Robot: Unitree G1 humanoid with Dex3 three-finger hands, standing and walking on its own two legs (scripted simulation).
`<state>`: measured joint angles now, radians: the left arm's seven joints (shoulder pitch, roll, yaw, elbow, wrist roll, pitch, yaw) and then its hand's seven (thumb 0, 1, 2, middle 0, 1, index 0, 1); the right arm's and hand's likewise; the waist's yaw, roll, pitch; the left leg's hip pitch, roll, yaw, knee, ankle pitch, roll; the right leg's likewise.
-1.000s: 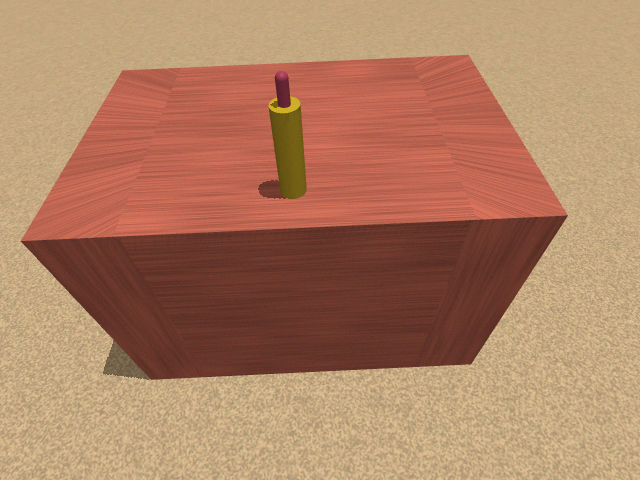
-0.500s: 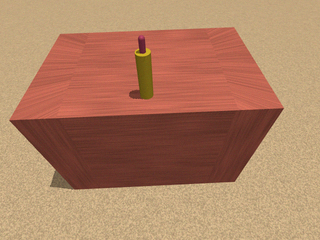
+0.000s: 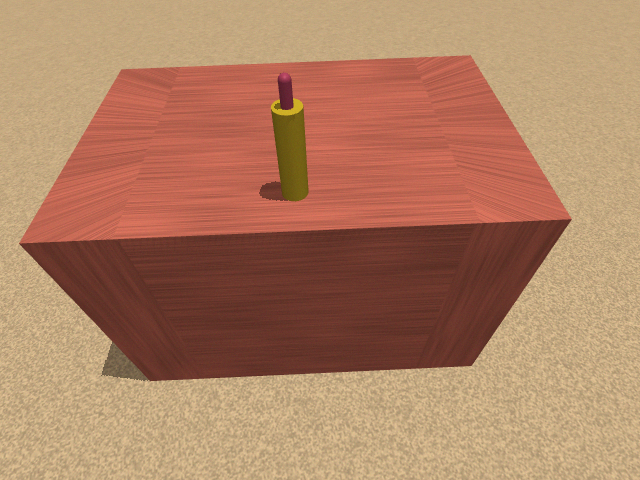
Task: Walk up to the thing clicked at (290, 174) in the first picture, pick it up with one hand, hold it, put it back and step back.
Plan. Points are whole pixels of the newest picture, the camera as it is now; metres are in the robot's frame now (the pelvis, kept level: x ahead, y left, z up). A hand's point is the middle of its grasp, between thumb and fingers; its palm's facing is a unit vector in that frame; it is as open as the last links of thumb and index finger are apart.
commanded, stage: stand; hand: left
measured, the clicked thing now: (290, 140) +0.67 +0.07 +0.04
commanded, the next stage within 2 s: walk up in 0.12 s
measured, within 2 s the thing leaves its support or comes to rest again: neither
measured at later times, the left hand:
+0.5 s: hand out of the picture +0.14 +0.19 -0.17, palm faces -0.04 -0.92 -0.40, open 7.4 cm
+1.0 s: hand (256, 415) +0.25 +0.12 -0.17, palm faces -0.02 -0.95 -0.32, open 7.4 cm
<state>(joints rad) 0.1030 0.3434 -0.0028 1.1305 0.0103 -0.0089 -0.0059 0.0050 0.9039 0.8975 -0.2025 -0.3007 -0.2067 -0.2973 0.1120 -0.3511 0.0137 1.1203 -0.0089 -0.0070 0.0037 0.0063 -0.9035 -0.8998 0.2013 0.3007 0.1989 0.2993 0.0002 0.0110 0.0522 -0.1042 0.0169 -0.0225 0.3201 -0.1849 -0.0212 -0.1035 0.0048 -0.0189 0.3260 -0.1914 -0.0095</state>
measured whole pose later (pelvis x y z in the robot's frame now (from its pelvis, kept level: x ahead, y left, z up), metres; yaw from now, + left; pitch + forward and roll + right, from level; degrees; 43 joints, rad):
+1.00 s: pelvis +0.18 -0.14 -0.02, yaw +1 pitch -2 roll +0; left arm 0.24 0.40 0.04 0.87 0.00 0.01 -0.03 0.01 0.90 0.90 -0.20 -0.30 -0.21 -0.30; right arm 0.27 -0.36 -0.02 0.86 -0.02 -0.07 0.00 0.01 -0.90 -0.90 0.20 0.30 0.20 0.30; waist 0.00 -0.05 0.09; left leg -0.29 0.01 0.02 0.58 -0.25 0.02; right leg -0.35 -0.02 0.02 0.85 -0.51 -0.02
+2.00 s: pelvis +0.19 -0.16 +0.00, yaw +3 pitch -3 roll +0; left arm 0.10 0.36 0.01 1.16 0.01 -0.01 -0.01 0.01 0.90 0.90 -0.20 -0.30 -0.21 -0.30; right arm 0.08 -0.35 -0.01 1.13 0.00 0.02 0.03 0.01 -0.90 -0.90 0.20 0.30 0.20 0.30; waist 0.01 0.01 0.06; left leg -0.16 0.01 -0.03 0.38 -0.17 -0.01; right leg -0.15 -0.05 -0.03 0.35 -0.16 0.04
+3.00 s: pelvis +0.22 -0.17 +0.00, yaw +4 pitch -2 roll +0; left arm 0.10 0.35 0.00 1.14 0.01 0.00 -0.01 0.01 0.90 0.90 -0.20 -0.30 -0.21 -0.30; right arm 0.10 -0.36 0.00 1.13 -0.01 0.00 0.01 0.01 -0.90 -0.90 0.20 0.30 0.20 0.30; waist 0.00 0.01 0.05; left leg -0.12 0.03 -0.04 0.33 -0.18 -0.04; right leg -0.11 -0.04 -0.05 0.34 -0.19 0.02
